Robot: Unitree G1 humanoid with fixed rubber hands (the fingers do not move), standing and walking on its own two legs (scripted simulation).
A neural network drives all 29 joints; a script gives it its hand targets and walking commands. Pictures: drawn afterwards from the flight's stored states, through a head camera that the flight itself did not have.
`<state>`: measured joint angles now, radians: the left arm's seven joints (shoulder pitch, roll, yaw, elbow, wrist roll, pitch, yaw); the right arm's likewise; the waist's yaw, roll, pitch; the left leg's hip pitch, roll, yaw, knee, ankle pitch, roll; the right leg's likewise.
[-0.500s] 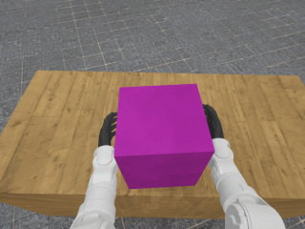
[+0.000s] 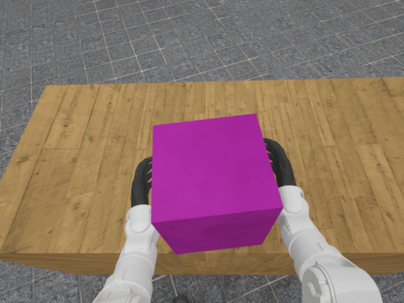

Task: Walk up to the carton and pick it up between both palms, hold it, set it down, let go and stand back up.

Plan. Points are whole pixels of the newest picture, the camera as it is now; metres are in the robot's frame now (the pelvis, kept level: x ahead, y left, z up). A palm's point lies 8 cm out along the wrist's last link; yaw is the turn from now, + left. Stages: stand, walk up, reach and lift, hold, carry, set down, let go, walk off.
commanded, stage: set down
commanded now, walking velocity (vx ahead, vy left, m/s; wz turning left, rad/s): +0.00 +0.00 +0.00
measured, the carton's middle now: (212, 190) +0.36 +0.02 -0.05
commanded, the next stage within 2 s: none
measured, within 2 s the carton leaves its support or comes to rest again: rests again in 0.64 s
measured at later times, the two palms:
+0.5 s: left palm (140, 200) +0.33 +0.18 -0.04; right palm (279, 174) +0.38 -0.12 -0.01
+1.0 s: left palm (145, 199) +0.34 +0.17 -0.05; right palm (281, 179) +0.38 -0.13 -0.03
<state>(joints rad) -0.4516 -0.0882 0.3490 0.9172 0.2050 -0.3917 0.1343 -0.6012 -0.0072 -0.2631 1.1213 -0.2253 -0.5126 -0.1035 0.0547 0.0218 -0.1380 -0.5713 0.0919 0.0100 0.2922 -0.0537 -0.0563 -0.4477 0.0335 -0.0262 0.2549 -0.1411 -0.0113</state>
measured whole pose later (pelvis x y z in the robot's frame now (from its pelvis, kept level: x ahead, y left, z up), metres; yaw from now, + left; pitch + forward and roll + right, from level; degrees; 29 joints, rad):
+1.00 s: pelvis -0.01 +0.00 -0.02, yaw -2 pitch +23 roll -1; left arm -0.55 -0.07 0.45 1.14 0.21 -0.63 0.14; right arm -0.73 -0.04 -0.29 1.32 -0.22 -0.60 -0.09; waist 0.07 0.00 -0.19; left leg -0.77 0.10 0.04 0.53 -0.16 -0.04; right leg -0.70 0.03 0.01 0.56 -0.27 -0.01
